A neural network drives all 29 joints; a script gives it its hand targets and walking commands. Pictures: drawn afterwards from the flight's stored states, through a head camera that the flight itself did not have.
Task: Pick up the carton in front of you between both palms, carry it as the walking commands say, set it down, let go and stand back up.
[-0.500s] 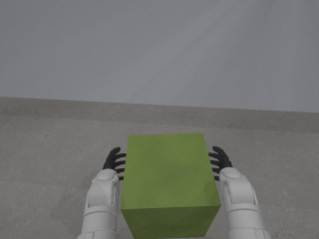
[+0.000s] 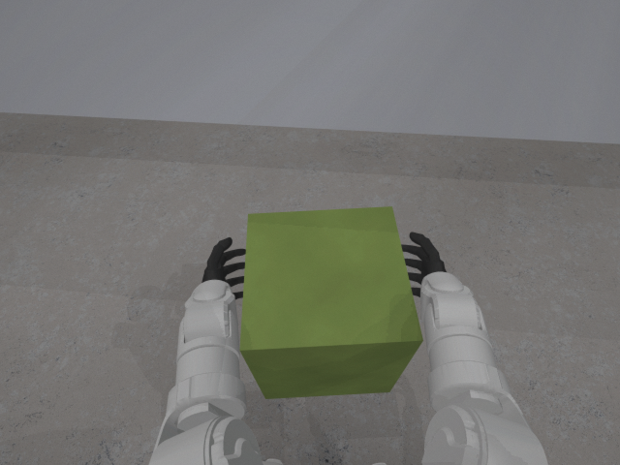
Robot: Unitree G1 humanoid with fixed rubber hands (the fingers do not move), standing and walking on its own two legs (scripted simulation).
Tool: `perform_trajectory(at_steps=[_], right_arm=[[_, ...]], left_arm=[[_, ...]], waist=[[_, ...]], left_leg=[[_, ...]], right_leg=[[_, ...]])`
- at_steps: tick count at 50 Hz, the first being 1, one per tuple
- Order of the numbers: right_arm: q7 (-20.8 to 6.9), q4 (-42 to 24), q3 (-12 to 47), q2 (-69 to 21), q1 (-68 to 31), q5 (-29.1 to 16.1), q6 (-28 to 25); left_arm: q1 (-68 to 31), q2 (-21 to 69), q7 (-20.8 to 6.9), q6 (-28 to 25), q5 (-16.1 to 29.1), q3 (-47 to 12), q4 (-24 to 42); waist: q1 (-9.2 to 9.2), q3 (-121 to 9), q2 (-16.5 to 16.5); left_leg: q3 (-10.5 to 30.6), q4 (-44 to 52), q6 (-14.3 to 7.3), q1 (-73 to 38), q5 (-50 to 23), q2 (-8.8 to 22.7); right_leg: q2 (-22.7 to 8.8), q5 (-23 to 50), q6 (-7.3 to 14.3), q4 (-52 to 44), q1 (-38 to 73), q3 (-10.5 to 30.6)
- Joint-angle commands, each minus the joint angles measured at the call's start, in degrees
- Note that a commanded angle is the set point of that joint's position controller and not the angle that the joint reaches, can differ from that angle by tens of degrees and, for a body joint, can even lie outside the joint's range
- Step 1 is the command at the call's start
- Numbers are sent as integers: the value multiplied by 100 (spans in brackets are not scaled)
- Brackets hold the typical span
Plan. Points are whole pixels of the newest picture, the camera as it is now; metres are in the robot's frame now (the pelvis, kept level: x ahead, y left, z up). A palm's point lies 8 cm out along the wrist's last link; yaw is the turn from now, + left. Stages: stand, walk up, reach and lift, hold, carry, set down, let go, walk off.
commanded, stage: set down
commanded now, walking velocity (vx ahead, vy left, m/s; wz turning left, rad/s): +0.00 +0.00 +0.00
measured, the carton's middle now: (324, 309) +0.36 +0.01 -0.07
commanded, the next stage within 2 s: none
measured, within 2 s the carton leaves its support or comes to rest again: neither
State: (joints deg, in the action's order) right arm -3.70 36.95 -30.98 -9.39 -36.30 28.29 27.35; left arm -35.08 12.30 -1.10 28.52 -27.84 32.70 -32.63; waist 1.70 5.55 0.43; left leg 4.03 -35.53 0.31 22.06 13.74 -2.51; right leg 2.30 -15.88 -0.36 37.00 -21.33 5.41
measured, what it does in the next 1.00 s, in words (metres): lowers itself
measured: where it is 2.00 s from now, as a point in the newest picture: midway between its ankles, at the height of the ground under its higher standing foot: outside the picture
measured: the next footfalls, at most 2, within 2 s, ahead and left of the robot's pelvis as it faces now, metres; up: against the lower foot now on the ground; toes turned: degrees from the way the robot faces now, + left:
none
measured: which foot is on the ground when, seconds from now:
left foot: down 0.00-1.00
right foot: down 0.00-1.00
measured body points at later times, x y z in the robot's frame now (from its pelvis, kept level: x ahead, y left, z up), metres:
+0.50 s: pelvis -0.01 -0.01 -0.11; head +0.22 -0.01 +0.28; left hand +0.40 +0.17 -0.18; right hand +0.44 -0.13 -0.19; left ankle +0.05 +0.12 -0.72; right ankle +0.04 -0.12 -0.72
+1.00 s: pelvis -0.04 -0.01 -0.24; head +0.25 -0.02 +0.10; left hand +0.42 +0.18 -0.34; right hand +0.49 -0.11 -0.35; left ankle +0.05 +0.12 -0.72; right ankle +0.04 -0.12 -0.72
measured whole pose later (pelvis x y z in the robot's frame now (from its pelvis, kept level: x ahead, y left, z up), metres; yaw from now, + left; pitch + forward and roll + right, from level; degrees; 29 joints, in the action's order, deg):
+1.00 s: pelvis -0.04 -0.01 -0.24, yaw +0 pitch +46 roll +2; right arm 1.5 48.2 -18.4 5.4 -65.3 11.9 15.7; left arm -55.6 5.6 5.6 16.4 -11.8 33.2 -32.1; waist 4.8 -6.6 1.8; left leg 4.8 -94.2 4.5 112.9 27.8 -5.7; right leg 8.1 -29.8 -1.6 96.4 -112.8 5.0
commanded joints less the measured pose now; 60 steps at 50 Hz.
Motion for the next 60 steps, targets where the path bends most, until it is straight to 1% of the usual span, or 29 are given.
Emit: perform_trajectory(at_steps=[1,5,8,11,13,14,16,18,20,24,26,30,37,42,52,60], right_arm=[[-780,326,1768,-3573,-2296,-733,-736],[-770,189,2650,-4083,-2479,-1183,-1559],[-754,-56,3586,-4535,-2748,-1604,-1955],[-717,-468,4340,-4824,-2937,-1934,-2097],[-684,-646,4624,-4900,-2937,-2071,-2059],[-678,-667,4681,-4913,-2910,-2098,-2009],[-702,-581,4674,-4922,-2878,-2092,-1869],[-766,-406,4540,-4883,-2938,-2036,-1714],[-825,-198,4353,-4820,-3069,-1972,-1572],[-873,192,3964,-4695,-3361,-1854,-1401],[-876,355,3793,-4601,-3535,-1807,-1388],[-816,570,3647,-4482,-3927,-1837,-1452],[-655,692,3712,-4285,-4717,-2055,-1495],[-566,752,3742,-4111,-5307,-2186,-1424],[-483,1304,3408,-3720,-6197,-2186,-1291],[-419,1643,3288,-3305,-6801,-2237,-1301]], left_arm=[[-2229,3613,-746,-704,749,-1826,-350],[-2377,4124,-796,-1530,1149,-2661,-211],[-2586,4603,-824,-1939,1493,-3479,-22],[-2770,4806,-852,-2097,1844,-4243,404],[-2767,4855,-852,-2065,2019,-4514,587],[-2751,4858,-864,-2017,2066,-4571,606],[-2747,4868,-905,-1878,2079,-4541,554],[-2800,4878,-968,-1711,2027,-4389,417],[-2914,4879,-1028,-1552,1966,-4194,230],[-3205,4824,-1067,-1362,1858,-3793,-110],[-3402,4772,-1045,-1343,1835,-3634,-215],[-3809,4715,-924,-1394,1887,-3503,-296],[-4631,4517,-703,-1444,2102,-3510,-149],[-5227,4354,-617,-1372,2220,-3462,-68],[-6235,3955,-605,-1247,2209,-2936,-211],[-6886,3575,-618,-1257,2240,-2588,-288]], waist=[[11,-1862,-11],[2,-3195,30],[116,-4671,74],[151,-6281,162],[156,-6891,206],[162,-6990,216],[185,-6868,229],[207,-6528,233],[216,-6198,248],[228,-5874,269],[223,-5899,264],[264,-6207,234],[354,-6913,326],[425,-7232,405],[572,-7068,573],[702,-6858,683]], left_leg=[[-143,106,37,-108,-696,-348],[-173,-652,112,356,-1500,-467],[-222,-1284,166,785,-2118,-502],[-271,-1828,211,1228,-2720,-544],[-300,-2077,233,1590,-2796,-575],[-318,-2169,244,1812,-2698,-586],[-345,-2311,248,2196,-2332,-599],[-367,-2429,238,2570,-1822,-599],[-395,-2558,230,3005,-1365,-592],[-442,-2887,229,3708,-927,-596],[-461,-3082,236,3937,-854,-605],[-513,-3519,288,4319,-858,-642],[-643,-4278,370,4909,-711,-702],[-769,-4761,417,5268,-500,-715],[-978,-5562,431,6083,-185,-688],[-1087,-6168,438,6643,-128,-623]], right_leg=[[377,536,114,-264,-727,-278],[473,1321,44,399,-1198,-287],[541,2044,-30,1033,-1338,-230],[566,2917,-92,1610,-1344,-194],[560,3153,-131,1900,-1485,-175],[558,3098,-152,2006,-1632,-174],[581,2604,-188,2135,-2131,-223],[610,1917,-193,2221,-2734,-287],[622,1383,-166,2327,-3215,-334],[652,857,-122,2631,-3972,-407],[666,740,-105,2831,-4305,-436],[720,675,-96,3293,-4828,-476],[804,562,-111,4086,-5300,-563],[849,357,-116,4546,-5536,-636],[858,25,-114,5297,-6164,-711],[813,-17,-97,5889,-6521,-704]])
